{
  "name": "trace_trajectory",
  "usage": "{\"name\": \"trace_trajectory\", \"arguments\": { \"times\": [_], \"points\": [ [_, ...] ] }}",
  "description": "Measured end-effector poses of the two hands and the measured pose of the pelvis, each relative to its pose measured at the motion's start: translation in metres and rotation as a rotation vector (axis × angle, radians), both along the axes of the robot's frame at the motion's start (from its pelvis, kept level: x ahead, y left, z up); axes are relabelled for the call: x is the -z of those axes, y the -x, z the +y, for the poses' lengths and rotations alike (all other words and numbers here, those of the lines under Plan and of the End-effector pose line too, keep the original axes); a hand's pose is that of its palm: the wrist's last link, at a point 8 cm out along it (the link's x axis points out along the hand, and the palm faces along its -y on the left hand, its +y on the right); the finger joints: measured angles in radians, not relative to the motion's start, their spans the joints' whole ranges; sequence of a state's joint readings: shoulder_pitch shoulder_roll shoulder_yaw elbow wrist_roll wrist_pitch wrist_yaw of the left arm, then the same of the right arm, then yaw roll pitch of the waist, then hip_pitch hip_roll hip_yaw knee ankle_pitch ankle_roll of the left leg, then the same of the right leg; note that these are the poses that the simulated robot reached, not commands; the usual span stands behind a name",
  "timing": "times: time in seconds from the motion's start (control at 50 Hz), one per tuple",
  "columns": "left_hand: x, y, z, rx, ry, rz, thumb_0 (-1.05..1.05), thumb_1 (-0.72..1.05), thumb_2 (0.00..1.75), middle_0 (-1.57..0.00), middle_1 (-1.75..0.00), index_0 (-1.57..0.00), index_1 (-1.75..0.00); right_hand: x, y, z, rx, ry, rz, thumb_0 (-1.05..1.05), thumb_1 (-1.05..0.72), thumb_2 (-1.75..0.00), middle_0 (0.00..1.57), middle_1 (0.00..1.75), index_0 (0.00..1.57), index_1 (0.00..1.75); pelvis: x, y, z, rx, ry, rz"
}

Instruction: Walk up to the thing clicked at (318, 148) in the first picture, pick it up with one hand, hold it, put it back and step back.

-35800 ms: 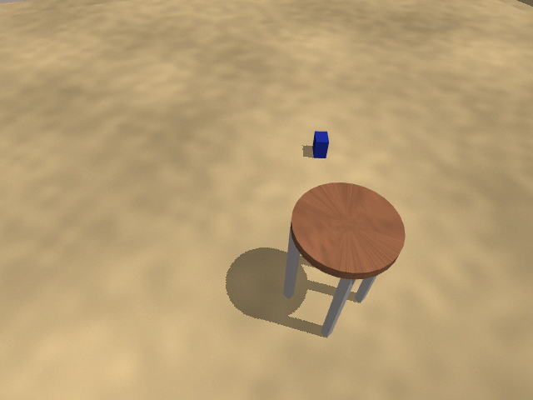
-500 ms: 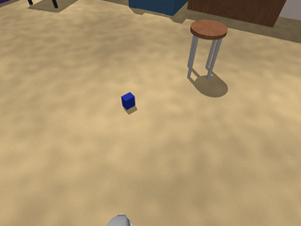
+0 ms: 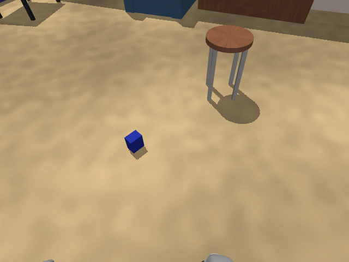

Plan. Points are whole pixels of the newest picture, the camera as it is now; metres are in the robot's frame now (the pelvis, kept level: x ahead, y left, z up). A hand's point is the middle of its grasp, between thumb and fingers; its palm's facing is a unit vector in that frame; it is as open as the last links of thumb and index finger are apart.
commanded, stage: walk up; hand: left
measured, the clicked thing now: (134, 141) +0.96 +0.26 -0.70
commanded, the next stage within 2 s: none
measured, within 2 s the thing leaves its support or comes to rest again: neither
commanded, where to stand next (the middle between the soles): +0.61 +0.04 m, yaw +0 degrees
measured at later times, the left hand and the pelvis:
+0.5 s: hand (54, 243) +0.22 +0.33 -0.15, palm faces -0.01 -0.94 -0.35, open 7.4 cm; pelvis +0.20 +0.05 +0.00, yaw +1 degrees
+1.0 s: hand (87, 147) +0.49 +0.28 -0.11, palm faces -0.04 -0.92 -0.39, open 7.4 cm; pelvis +0.39 +0.02 +0.01, yaw +0 degrees
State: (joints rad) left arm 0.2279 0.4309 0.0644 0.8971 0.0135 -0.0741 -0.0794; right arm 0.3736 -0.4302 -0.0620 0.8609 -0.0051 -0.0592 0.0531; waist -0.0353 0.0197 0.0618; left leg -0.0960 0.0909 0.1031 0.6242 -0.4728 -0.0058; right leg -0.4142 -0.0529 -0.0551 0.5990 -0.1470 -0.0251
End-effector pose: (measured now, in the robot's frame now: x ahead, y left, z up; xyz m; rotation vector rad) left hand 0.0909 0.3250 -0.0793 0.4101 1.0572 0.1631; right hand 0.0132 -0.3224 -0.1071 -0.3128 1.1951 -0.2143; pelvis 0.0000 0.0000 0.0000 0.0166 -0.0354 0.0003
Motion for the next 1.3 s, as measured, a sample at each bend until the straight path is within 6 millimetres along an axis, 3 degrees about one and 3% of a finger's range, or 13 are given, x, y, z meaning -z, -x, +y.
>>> {"name": "trace_trajectory", "arguments": {
  "times": [0.08, 0.2, 0.34, 0.44, 0.58, 0.68, 0.82, 0.92, 0.98, 1.08, 1.18, 1.3],
  "points": [
    [-0.005, -0.025, -0.011, -0.04, -0.005, -0.039, 0.01, 0.9, 0.9, -0.2, -0.3, -0.2, -0.3, 0.011, -0.05, -0.004, -0.025, -0.011, 0.029, 0.01, -0.9, -0.9, 0.2, 0.3, 0.2, 0.3, 0.0, -0.033, -0.007, -0.006, 0.018, -0.008],
    [-0.014, -0.035, -0.015, -0.086, 0.008, 0.024, 0.01, 0.9, 0.9, -0.2, -0.3, -0.2, -0.3, -0.006, -0.135, 0.007, -0.087, -0.034, -0.039, 0.01, -0.9, -0.9, 0.2, 0.3, 0.2, 0.3, -0.016, -0.08, -0.003, -0.014, 0.027, 0.003],
    [0.002, -0.053, 0.01, -0.131, 0.029, 0.096, 0.01, 0.9, 0.9, -0.21, -0.31, -0.21, -0.3, -0.023, -0.223, 0.027, -0.151, -0.004, -0.073, 0.01, -0.9, -0.9, 0.2, 0.3, 0.2, 0.3, -0.015, -0.137, 0.015, -0.026, 0.047, 0.007],
    [0.03, -0.086, 0.038, -0.141, 0.042, 0.152, 0.01, 0.9, 0.9, -0.2, -0.3, -0.21, -0.3, -0.029, -0.282, 0.048, -0.16, 0.048, -0.15, 0.01, -0.9, -0.9, 0.2, 0.3, 0.2, 0.3, 0.0, -0.184, 0.041, -0.023, 0.03, -0.002],
    [0.024, -0.167, 0.049, -0.086, 0.067, 0.135, 0.01, 0.9, 0.9, -0.2, -0.3, -0.2, -0.3, -0.048, -0.305, 0.064, -0.091, 0.055, -0.154, 0.01, -0.9, -0.9, 0.2, 0.3, 0.2, 0.3, -0.015, -0.234, 0.054, -0.005, 0.019, -0.006],
    [0.012, -0.221, 0.051, -0.052, 0.063, 0.125, 0.01, 0.9, 0.9, -0.2, -0.3, -0.2, -0.3, -0.047, -0.311, 0.063, -0.055, 0.048, -0.097, 0.01, -0.9, -0.9, 0.2, 0.3, 0.2, 0.3, -0.022, -0.271, 0.055, 0.005, 0.014, -0.003],
    [0.001, -0.31, 0.036, -0.008, 0.029, 0.086, 0.01, 0.9, 0.9, -0.2, -0.3, -0.2, -0.3, -0.025, -0.325, 0.046, 0.003, 0.015, 0.001, 0.01, -0.9, -0.9, 0.2, 0.3, 0.2, 0.3, -0.017, -0.327, 0.042, 0.011, -0.001, 0.005],
    [0.0, -0.372, 0.014, 0.01, 0.002, -0.011, 0.01, 0.9, 0.9, -0.2, -0.3, -0.2, -0.3, 0.002, -0.358, 0.03, 0.014, -0.005, 0.049, 0.01, -0.9, -0.9, 0.2, 0.3, 0.2, 0.3, -0.003, -0.366, 0.024, 0.006, 0.019, -0.007],
    [-0.008, -0.391, 0.004, -0.003, 0.014, -0.047, 0.01, 0.9, 0.9, -0.2, -0.3, -0.2, -0.3, 0.003, -0.389, 0.029, -0.006, -0.017, 0.044, 0.01, -0.9, -0.9, 0.2, 0.3, 0.2, 0.3, -0.008, -0.384, 0.021, 0.006, 0.012, -0.013],
    [-0.013, -0.405, 0.003, -0.012, 0.019, -0.026, 0.0, 0.9, 0.9, -0.2, -0.3, -0.21, -0.3, -0.007, -0.444, 0.032, -0.044, -0.026, -0.011, 0.01, -0.9, -0.9, 0.2, 0.3, 0.2, 0.3, -0.016, -0.413, 0.024, 0.005, 0.021, -0.005],
    [-0.004, -0.412, 0.022, -0.042, 0.028, 0.019, 0.01, 0.9, 0.9, -0.21, -0.31, -0.21, -0.3, -0.018, -0.489, 0.04, -0.075, 0.003, -0.028, 0.01, -0.9, -0.9, 0.2, 0.3, 0.2, 0.3, -0.015, -0.445, 0.035, 0.0, 0.034, 0.0],
    [0.028, -0.434, 0.052, -0.085, 0.037, 0.091, 0.01, 0.9, 0.9, -0.2, -0.3, -0.2, -0.3, -0.021, -0.534, 0.056, -0.073, 0.077, -0.068, 0.01, -0.9, -0.9, 0.2, 0.3, 0.2, 0.3, 0.0, -0.484, 0.058, 0.001, 0.019, -0.004]
  ]
}}
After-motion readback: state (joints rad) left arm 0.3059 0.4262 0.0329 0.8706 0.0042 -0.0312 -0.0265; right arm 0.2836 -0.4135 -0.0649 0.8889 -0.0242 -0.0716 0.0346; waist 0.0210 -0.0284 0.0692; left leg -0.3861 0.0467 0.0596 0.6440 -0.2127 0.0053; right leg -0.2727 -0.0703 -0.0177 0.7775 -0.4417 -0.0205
